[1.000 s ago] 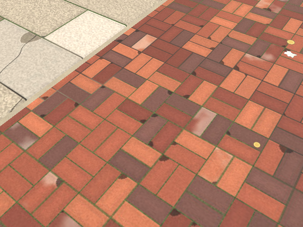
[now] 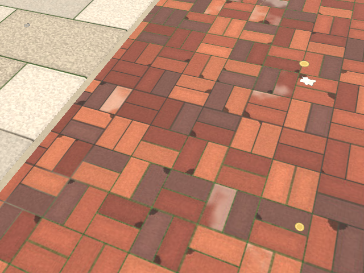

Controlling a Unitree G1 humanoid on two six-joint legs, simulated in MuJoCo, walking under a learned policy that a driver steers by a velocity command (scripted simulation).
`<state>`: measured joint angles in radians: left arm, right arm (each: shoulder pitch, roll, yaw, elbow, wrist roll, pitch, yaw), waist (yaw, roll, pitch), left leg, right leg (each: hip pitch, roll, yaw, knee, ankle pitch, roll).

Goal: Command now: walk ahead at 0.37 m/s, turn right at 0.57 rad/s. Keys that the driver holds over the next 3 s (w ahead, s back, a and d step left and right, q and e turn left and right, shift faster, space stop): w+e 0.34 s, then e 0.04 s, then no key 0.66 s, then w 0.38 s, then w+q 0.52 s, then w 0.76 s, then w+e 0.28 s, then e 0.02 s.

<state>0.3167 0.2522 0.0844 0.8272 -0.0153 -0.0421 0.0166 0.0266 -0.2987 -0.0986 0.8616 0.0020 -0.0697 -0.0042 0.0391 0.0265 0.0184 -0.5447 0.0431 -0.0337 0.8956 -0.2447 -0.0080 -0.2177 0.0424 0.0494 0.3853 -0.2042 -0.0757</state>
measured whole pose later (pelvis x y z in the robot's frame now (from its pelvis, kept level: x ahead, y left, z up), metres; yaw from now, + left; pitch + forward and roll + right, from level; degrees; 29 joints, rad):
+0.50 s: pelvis +0.23 +0.04 +0.00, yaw -17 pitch +2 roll +1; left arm 0.20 0.31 0.09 0.70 -0.02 -0.03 0.02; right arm 0.23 -0.26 -0.07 0.92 -0.01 -0.09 0.00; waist -0.04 -0.05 0.04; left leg -0.16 -0.01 0.08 0.33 -0.21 0.03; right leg -0.62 -0.05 0.06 1.00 -0.30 0.01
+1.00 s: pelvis +0.34 -0.01 -0.02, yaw -19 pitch +0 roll -2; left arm 0.11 0.22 0.04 0.78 0.02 0.00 0.01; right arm 0.16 -0.28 -0.04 0.95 -0.02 0.02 -0.02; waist -0.02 0.02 0.03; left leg -0.29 0.07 -0.01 0.58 -0.28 -0.03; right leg -0.34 0.04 -0.01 0.51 -0.17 -0.02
